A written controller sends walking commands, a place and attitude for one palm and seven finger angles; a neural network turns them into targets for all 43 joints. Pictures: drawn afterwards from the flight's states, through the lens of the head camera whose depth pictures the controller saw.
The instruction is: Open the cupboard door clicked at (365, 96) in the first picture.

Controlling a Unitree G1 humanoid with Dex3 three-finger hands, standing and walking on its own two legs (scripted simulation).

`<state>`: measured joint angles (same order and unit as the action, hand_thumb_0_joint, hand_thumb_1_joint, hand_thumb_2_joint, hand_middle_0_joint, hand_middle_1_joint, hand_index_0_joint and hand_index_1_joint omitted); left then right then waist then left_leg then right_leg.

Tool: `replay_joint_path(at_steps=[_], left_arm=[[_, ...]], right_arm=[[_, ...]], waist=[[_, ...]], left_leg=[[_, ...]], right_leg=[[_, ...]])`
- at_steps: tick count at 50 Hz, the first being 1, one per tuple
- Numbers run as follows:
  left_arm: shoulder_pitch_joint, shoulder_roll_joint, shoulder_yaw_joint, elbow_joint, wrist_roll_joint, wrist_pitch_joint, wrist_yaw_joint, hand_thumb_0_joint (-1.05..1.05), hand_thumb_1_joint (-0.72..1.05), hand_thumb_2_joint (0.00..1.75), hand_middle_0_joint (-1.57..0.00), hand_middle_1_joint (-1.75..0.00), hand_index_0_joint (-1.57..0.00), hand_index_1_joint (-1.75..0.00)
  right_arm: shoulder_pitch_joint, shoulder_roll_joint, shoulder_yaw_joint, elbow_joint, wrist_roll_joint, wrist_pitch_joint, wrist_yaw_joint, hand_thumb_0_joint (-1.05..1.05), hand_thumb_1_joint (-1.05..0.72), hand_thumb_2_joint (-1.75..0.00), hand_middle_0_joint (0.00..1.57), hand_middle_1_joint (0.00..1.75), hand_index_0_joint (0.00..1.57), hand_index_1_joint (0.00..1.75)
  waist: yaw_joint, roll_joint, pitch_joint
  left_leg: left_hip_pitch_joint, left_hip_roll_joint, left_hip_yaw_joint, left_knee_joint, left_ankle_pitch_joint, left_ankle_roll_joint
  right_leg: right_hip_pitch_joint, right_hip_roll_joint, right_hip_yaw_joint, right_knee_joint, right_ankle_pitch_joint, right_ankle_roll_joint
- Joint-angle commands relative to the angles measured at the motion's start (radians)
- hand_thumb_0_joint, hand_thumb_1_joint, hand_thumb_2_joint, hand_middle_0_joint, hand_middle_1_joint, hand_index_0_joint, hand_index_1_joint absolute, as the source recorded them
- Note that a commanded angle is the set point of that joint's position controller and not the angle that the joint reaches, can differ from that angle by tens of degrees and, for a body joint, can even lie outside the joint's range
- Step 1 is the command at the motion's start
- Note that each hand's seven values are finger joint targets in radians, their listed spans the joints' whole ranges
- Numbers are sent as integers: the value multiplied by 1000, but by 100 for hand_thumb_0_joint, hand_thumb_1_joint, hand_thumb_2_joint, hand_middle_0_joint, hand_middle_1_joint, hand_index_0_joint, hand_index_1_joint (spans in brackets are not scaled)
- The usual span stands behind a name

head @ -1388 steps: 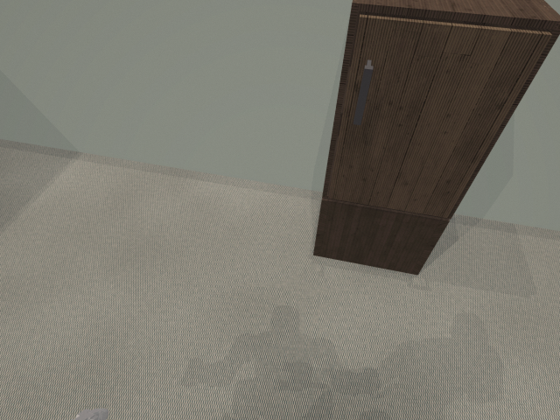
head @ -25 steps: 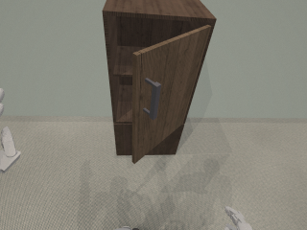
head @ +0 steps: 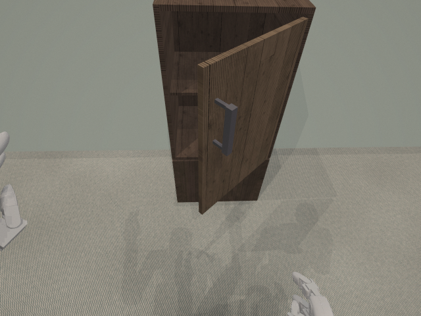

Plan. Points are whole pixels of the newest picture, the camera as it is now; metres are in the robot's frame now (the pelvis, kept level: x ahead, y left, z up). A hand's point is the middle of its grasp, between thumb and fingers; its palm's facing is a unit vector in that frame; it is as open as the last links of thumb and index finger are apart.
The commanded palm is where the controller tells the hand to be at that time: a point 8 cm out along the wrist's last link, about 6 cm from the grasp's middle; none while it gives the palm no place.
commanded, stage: stop stepping back and stand still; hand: left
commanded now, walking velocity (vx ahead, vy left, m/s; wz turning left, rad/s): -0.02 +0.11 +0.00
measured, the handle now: (223, 127) +0.54 +0.00 +0.05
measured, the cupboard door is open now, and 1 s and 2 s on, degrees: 42 42 42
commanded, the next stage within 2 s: let the arm hang, fingers relaxed in 0.42 s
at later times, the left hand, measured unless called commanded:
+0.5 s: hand (44, 202) +0.24 +0.26 +0.16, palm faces +0.34 -0.79 -0.51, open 7.4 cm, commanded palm none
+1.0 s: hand out of the picture -0.06 +0.19 -0.17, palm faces +0.06 -0.98 -0.18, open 7.1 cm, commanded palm none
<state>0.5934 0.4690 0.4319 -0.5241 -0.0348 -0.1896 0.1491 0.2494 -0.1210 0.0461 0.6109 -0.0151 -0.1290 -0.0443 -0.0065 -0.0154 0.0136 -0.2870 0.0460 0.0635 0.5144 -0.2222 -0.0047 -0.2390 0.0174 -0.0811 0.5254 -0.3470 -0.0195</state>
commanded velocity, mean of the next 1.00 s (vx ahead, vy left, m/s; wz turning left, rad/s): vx -0.02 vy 0.01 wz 0.00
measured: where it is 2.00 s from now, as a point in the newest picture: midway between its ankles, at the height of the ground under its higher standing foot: outside the picture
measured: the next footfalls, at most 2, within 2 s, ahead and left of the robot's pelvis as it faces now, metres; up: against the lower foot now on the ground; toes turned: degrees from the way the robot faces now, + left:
none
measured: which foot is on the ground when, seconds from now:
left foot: down 0.00-1.00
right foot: down 0.00-1.00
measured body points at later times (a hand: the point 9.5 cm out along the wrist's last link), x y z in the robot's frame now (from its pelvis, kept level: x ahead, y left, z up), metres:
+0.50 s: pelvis +0.03 +0.00 +0.01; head +0.05 +0.00 +0.46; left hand +0.21 +0.30 +0.19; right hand +0.20 -0.24 -0.07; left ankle +0.04 +0.12 -0.73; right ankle +0.01 -0.08 -0.73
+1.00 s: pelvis +0.00 +0.01 +0.01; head +0.02 +0.02 +0.45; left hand -0.06 +0.24 -0.16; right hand -0.04 -0.21 -0.15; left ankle +0.04 +0.12 -0.73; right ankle +0.01 -0.08 -0.73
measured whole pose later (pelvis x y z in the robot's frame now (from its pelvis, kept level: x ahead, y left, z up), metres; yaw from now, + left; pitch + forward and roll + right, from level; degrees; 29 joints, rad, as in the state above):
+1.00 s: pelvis +0.00 +0.01 +0.01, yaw +2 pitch -1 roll -1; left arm 0.34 0.17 0.01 1.14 0.00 0.03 0.02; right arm 0.33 -0.15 0.01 1.12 -0.03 0.05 -0.03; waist 0.00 0.00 0.07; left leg -0.26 -0.01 0.00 0.46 -0.17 0.02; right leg -0.19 0.01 -0.10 0.43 -0.23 -0.04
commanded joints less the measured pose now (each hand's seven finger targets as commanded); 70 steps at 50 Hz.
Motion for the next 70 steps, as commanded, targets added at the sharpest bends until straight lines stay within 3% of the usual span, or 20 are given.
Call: replay_joint_path(at_steps=[1, 2, 5, 7, 8, 10, 11, 13, 18, 25, 26, 27, 30, 32, 34, 41, 44, 47, 50, 70], left_arm=[[-118, 153, 120, -105, -8, -22, 25, 0, 90, 90, -20, -30, -20, -30], [-153, 136, 95, -119, -7, -16, 26, 0, 90, 90, -20, -30, -20, -30], [-142, 118, 87, -126, 6, -53, 33, 0, 90, 90, -20, -30, -20, -30], [-139, 140, 113, -158, 6, -67, 41, 0, 90, 90, -20, -30, -20, -30], [-125, 128, 106, -182, 1, -73, 40, 0, 90, 90, -20, -30, -20, -30], [-81, 130, 114, -199, -9, -77, 37, 0, 90, 90, -20, -30, -20, -30], [-73, 136, 115, -209, -13, -84, 32, 0, 90, 90, -20, -30, -20, -30], [-45, 132, 126, -159, -2, -76, 27, 0, 90, 90, -20, -30, -20, -30], [3, 118, 119, -116, -14, -75, 21, 0, 90, 90, -20, -30, -20, -30], [-13, 117, 100, -125, -22, -55, 19, 0, 90, 90, -20, -30, -20, -30], [-139, -58, -334, 648, 71, 86, -117, 0, 90, 90, -20, -30, -20, -30], [-145, -65, -316, 691, 68, 149, -141, 0, 90, 90, -20, -30, -20, -30], [-242, -87, -342, 839, 69, 167, -150, 0, 90, 90, -20, -30, -20, -30], [-298, -94, -358, 976, 67, 170, -146, 0, 90, 90, -20, -30, -20, -30], [-339, -114, -377, 1116, 60, 185, -137, 0, 90, 90, -20, -30, -20, -30], [-315, -163, -389, 1465, 45, 185, -125, 0, 90, 90, -20, -30, -20, -30], [-292, -176, -396, 1546, 41, 185, -125, 0, 90, 90, -20, -30, -20, -30], [-269, -195, -400, 1600, 40, 185, -124, 0, 90, 90, -20, -30, -20, -30], [-249, -219, -405, 1635, 40, 186, -122, 0, 90, 90, -20, -30, -20, -30], [-207, -280, -400, 1656, 46, 181, -108, 0, 90, 90, -20, -30, -20, -30]], right_arm=[[-103, -179, -85, -126, 6, -30, -22, 0, -90, -90, 20, 30, 20, 30], [-119, -185, -94, -119, 16, -36, -18, 0, -90, -90, 20, 30, 20, 30], [-127, -174, -75, -104, 18, -45, -18, 0, -90, -90, 20, 30, 20, 30], [-147, -175, -73, -111, 15, -51, -33, 0, -90, -90, 20, 30, 20, 30], [-132, -175, -75, -114, 13, -50, -34, 0, -90, -90, 20, 30, 20, 30], [-140, -203, -92, -131, 16, -47, -34, 0, -90, -90, 20, 30, 20, 30], [-136, -217, -99, -139, 24, -43, -33, 0, -90, -90, 20, 30, 20, 30], [-144, -194, -87, -139, 19, -34, -35, 0, -90, -90, 20, 30, 20, 30], [-119, -204, -99, -144, 26, -26, -30, 0, -90, -90, 20, 30, 20, 30], [-126, -210, -91, -155, 21, -21, -35, 0, -90, -90, 20, 30, 20, 30], [-185, -369, -124, 91, 24, -57, 61, 0, -90, -90, 20, 30, 20, 30], [-103, -333, -136, 113, 17, -6, 57, 0, -90, -90, 20, 30, 20, 30], [-89, -303, -99, 117, -2, 54, 45, 0, -90, -90, 20, 30, 20, 30], [-96, -276, -86, 145, -8, 78, 44, 0, -90, -90, 20, 30, 20, 30], [-82, -236, -70, 197, -15, 109, 42, 0, -90, -90, 20, 30, 20, 30], [-44, -165, -52, 353, -14, 137, 21, 0, -90, -90, 20, 30, 20, 30], [10, -142, -54, 403, -12, 145, 15, 0, -90, -90, 20, 30, 20, 30], [68, -128, -58, 440, -10, 150, 11, 0, -90, -90, 20, 30, 20, 30], [116, -110, -57, 473, -10, 149, 8, 0, -90, -90, 20, 30, 20, 30], [139, -65, -60, 503, -12, 132, 5, 0, -90, -90, 20, 30, 20, 30]], waist=[[-2, -149, -51], [8, -174, -42], [-1, -87, -79], [4, -38, -98], [1, -13, -112], [22, 80, -112], [27, 98, -103], [20, 165, -56], [9, 76, -150], [10, 65, -136], [-31, 79, -36], [-12, 63, -104], [1, -87, -96], [0, -173, -93], [-7, -128, -59], [4, 158, 8], [0, 151, 30], [-3, 54, 52], [-10, 29, 58], [2, 44, 110]], left_leg=[[-182, -23, -31, 208, -204, 8], [-190, -35, -56, 356, -229, 6], [-172, 0, -81, 277, -177, 4], [-71, -15, -47, 73, -90, 11], [1, -27, -40, -28, 29, 13], [145, 52, -120, -86, 376, 36], [152, 85, -146, -87, 377, 44], [83, 82, -160, -100, 441, 41], [93, 46, -98, -61, 388, 15], [90, 35, -98, -109, 273, 18], [-31, 62, -135, 30, 364, 29], [51, 70, -118, 10, 410, 26], [-50, 92, -203, -38, 247, 78], [-23, 58, -185, -28, 213, 63], [6, 29, -163, -39, 155, 49], [-2, 24, -161, -152, -13, 37], [0, 19, -156, -154, -69, 36], [5, 20, -154, -151, -86, 41], [16, 24, -159, -160, -77, 47], [-27, 33, -183, -223, -88, 56]], right_leg=[[82, -240, 457, -310, -84, -115], [46, -303, 544, -341, -56, -138], [193, -276, 310, -173, 479, -136], [213, -231, 223, -100, 641, -93], [213, -203, 180, -72, 631, -58], [115, -107, 135, -50, 467, 20], [81, -83, 136, -74, 340, 36], [100, -50, 112, -80, 387, 30], [176, -74, 144, -114, 527, 20], [147, -60, 135, -158, 413, 24], [19, -144, 60, -21, 469, -12], [-14, -138, 134, -49, 425, -29], [27, -101, 92, -20, 243, -25], [23, -129, 125, -53, 242, -36], [-2, -154, 149, -95, 200, -46], [58, -126, 152, -191, 53, -40], [48, -130, 149, -226, 5, -46], [21, -126, 139, -246, -50, -46], [2, -125, 131, -238, -56, -45], [8, -107, 102, -178, 48, -25]])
